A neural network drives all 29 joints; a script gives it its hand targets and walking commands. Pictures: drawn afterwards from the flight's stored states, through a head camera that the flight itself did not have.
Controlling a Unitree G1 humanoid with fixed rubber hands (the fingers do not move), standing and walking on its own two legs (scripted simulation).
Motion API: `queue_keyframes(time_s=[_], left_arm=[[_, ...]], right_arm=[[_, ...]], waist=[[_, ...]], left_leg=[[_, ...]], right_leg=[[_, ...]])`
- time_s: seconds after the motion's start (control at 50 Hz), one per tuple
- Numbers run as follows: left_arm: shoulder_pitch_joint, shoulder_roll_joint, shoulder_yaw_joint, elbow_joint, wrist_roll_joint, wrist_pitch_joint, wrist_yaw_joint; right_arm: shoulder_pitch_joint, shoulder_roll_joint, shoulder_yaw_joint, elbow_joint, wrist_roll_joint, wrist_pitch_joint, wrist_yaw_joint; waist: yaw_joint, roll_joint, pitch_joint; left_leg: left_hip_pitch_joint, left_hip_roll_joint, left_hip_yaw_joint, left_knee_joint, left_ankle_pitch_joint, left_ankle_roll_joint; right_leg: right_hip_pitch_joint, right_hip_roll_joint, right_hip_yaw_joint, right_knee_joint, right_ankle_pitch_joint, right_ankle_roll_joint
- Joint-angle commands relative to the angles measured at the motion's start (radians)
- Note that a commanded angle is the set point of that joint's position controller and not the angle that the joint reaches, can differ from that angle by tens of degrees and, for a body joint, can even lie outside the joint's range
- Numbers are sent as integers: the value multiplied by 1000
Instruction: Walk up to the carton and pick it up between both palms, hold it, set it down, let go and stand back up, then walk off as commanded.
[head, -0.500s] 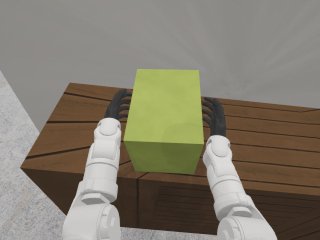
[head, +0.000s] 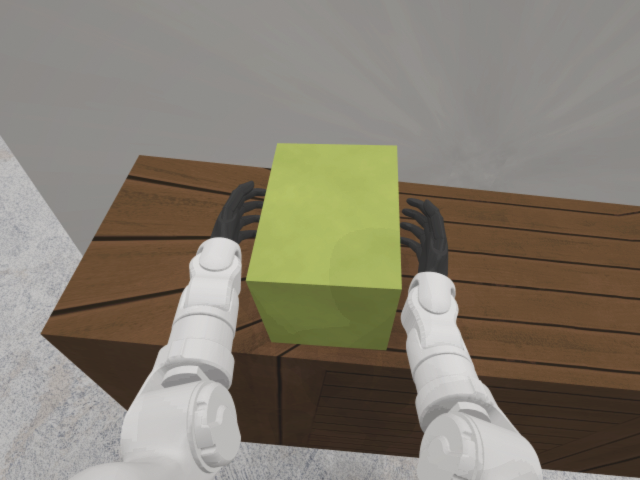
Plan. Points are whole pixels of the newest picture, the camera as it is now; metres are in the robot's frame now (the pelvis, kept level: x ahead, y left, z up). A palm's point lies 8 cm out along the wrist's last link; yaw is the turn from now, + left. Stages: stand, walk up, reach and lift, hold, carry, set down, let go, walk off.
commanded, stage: set down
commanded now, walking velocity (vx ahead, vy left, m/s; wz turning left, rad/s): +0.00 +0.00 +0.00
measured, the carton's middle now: (332, 247) +0.42 +0.00 +0.02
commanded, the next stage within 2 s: none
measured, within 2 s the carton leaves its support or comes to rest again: rests again in 0.70 s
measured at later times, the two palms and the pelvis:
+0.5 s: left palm (235, 242) +0.41 +0.14 +0.03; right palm (424, 270) +0.38 -0.13 +0.04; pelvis +0.01 +0.00 +0.00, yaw +0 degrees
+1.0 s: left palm (237, 246) +0.40 +0.14 +0.03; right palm (425, 278) +0.37 -0.13 +0.03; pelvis +0.00 +0.00 +0.00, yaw -1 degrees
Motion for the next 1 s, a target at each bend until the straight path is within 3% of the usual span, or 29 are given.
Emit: queue_keyframes(time_s=[0.0,0.12,0.16,0.18,0.24,0.26,0.34,0.36,0.38,0.4,0.44,0.46,0.48,0.5,0.52,0.54,0.56,0.6,0.62,0.66,0.68,0.74,0.82,0.86,0.88,0.9,0.92,0.96,0.98], left_arm=[[-574,-496,-240,-86,-16,-114,-103],[-627,-512,-272,-55,-32,-154,-88],[-578,-508,-270,-17,-29,-154,-95],[-634,-508,-275,-13,-38,-163,-90],[-621,-518,-274,-47,-30,-195,-79],[-594,-505,-265,-10,-27,-197,-80],[-617,-502,-244,2,-17,-237,-74],[-554,-501,-230,53,3,-227,-78],[-595,-511,-260,36,-32,-238,-76],[-602,-512,-251,63,-25,-240,-73],[-609,-518,-264,65,-24,-252,-71],[-582,-498,-228,110,-16,-249,-74],[-588,-475,-207,123,-10,-253,-78],[-603,-481,-203,120,-7,-264,-83],[-565,-488,-207,115,-9,-272,-79],[-585,-479,-199,109,-1,-265,-81],[-560,-476,-195,125,-8,-271,-83],[-566,-486,-209,140,-2,-271,-86],[-605,-478,-180,143,0,-279,-83],[-599,-454,-165,133,13,-277,-82],[-579,-481,-178,144,17,-265,-83],[-583,-463,-135,150,45,-252,-90],[-589,-469,-161,127,23,-272,-84],[-565,-418,-107,156,60,-270,-88],[-520,-456,-102,167,73,-264,-88],[-538,-459,-117,175,62,-258,-95],[-548,-447,-85,167,81,-258,-92],[-540,-448,-84,155,88,-250,-89],[-529,-472,-99,156,56,-257,-90]], right_arm=[[-592,488,384,-55,-57,-58,148],[-574,486,330,4,-96,-73,137],[-574,496,332,-11,-87,-84,133],[-585,474,302,-3,-102,-85,129],[-566,513,331,29,-109,-92,141],[-593,504,355,5,-105,-104,140],[-557,540,351,51,-127,-104,142],[-556,550,361,50,-110,-108,139],[-551,557,356,51,-117,-105,137],[-571,526,324,74,-123,-110,143],[-591,523,320,53,-117,-123,141],[-572,535,313,61,-134,-116,140],[-588,540,332,50,-126,-108,147],[-563,534,310,88,-141,-104,145],[-564,539,335,70,-134,-106,150],[-553,545,322,73,-140,-109,151],[-555,540,341,73,-127,-108,153],[-564,530,314,64,-144,-110,142],[-559,538,296,77,-155,-112,142],[-539,534,292,97,-161,-98,149],[-533,513,266,95,-164,-100,151],[-550,506,244,54,-177,-104,147],[-555,510,226,48,-203,-114,151],[-538,527,251,68,-193,-105,155],[-525,523,240,68,-209,-114,156],[-541,518,211,63,-212,-111,152],[-517,512,190,91,-222,-106,151],[-512,513,198,100,-214,-101,157],[-497,522,200,103,-225,-105,153]], waist=[[36,79,-542],[-20,98,-567],[-9,99,-574],[-33,97,-588],[-10,109,-637],[18,97,-639],[17,115,-664],[26,90,-624],[-8,100,-648],[-14,116,-633],[-9,122,-693],[0,88,-652],[24,82,-635],[8,80,-595],[30,74,-631],[15,95,-607],[38,84,-598],[1,88,-608],[6,65,-626],[15,85,-579],[-2,92,-583],[17,93,-560],[1,99,-620],[45,91,-576],[36,63,-557],[14,92,-543],[22,87,-534],[30,74,-501],[14,68,-519]], left_leg=[[-23,-31,134,11,487,-57],[-36,-22,115,18,496,-75],[-30,-28,122,36,530,-73],[-36,-17,111,29,528,-75],[-41,-19,117,49,572,-81],[-70,-19,115,48,591,-73],[-109,-21,130,52,580,-73],[-123,-25,130,54,577,-66],[-122,-28,120,57,591,-73],[-118,-19,111,55,583,-84],[-103,-17,107,67,603,-81],[-119,-20,112,59,555,-68],[-164,-32,120,51,522,-58],[-165,-18,107,36,512,-65],[-143,-18,119,48,548,-62],[-150,-20,117,40,530,-66],[-157,-19,122,40,534,-64],[-166,-17,106,36,511,-63],[-170,-19,120,32,478,-56],[-148,-18,117,26,473,-57],[-128,-14,108,27,492,-62],[-169,-22,124,11,392,-46],[-121,-10,121,24,452,-55],[-167,-20,139,16,420,-42],[-176,-19,137,22,438,-46],[-171,-18,126,21,423,-48],[-163,-15,135,4,359,-40],[-141,-9,137,3,392,-40],[-137,-12,138,13,426,-45]], right_leg=[[385,44,-32,92,401,7],[350,48,-44,86,395,-3],[341,46,-34,90,441,0],[312,51,-44,86,432,-3],[322,54,-40,109,463,-7],[343,49,-32,112,492,-9],[361,37,-25,130,529,-7],[385,41,-19,128,562,-2],[372,42,-26,136,556,1],[348,44,-34,132,519,-5],[323,48,-31,126,517,-13],[339,40,-21,116,510,-11],[375,27,-13,131,532,-3],[380,33,-20,131,511,-4],[367,39,-18,137,517,-2],[368,30,-24,133,517,0],[363,35,-20,130,504,-3],[363,35,-22,126,491,-8],[358,35,-21,127,482,-1],[328,31,-25,127,455,0],[316,37,-30,118,428,-3],[331,24,-21,116,396,0],[264,37,-36,109,358,-9],[308,24,-20,115,388,0],[334,29,-25,126,418,1],[317,29,-26,118,372,-3],[298,28,-25,101,321,-3],[278,37,-39,104,312,-5],[273,35,-39,106,346,0]])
